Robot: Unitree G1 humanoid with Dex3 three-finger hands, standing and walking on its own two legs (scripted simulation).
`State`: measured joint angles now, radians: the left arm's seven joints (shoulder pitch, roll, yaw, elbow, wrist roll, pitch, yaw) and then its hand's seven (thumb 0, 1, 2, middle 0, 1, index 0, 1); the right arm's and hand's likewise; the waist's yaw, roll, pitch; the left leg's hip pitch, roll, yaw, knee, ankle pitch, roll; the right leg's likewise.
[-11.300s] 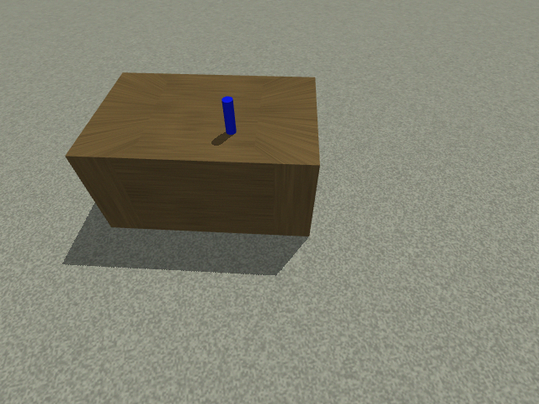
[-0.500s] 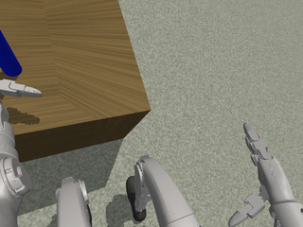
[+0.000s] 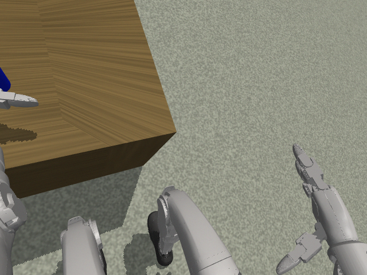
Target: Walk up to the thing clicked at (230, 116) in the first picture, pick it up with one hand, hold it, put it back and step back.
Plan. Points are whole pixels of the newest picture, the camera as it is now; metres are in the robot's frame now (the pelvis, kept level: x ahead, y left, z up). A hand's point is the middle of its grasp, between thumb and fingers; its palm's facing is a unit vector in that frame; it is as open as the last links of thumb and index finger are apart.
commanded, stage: close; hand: left
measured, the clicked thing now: out of the picture +0.57 +0.22 -0.04
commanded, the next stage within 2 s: settle in 0.46 s
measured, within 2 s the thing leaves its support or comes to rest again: leaves its support in 0.80 s
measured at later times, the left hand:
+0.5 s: hand out of the picture +0.56 +0.20 -0.04, palm faces +0.19 -0.98 -0.01, open 6.4 cm
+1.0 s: hand out of the picture +0.55 +0.21 +0.00, palm faces +0.20 -0.98 -0.01, open 5.1 cm
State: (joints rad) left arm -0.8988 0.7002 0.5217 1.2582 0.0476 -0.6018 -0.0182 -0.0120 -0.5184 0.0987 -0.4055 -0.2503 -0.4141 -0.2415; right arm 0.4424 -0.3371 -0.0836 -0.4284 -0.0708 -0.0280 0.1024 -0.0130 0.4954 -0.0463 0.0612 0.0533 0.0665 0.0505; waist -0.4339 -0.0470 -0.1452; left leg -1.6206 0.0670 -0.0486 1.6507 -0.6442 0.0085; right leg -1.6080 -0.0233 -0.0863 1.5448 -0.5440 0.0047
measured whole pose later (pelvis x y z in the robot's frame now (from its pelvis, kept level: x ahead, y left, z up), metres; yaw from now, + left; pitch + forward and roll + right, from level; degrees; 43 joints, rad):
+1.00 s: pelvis +0.00 +0.00 +0.02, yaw +0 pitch +32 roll -6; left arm -0.88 0.64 0.49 1.21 0.05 -0.54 0.01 -0.02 0.11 1.24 -1.05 -1.16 -1.07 -1.18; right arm 0.46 -0.33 -0.07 -0.42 -0.07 -0.01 0.10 -0.01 0.51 -0.05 0.06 0.05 0.07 0.05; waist -0.41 -0.04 -0.15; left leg -1.51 0.07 -0.04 1.56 -0.61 0.01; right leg -1.50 -0.02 -0.08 1.45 -0.51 0.01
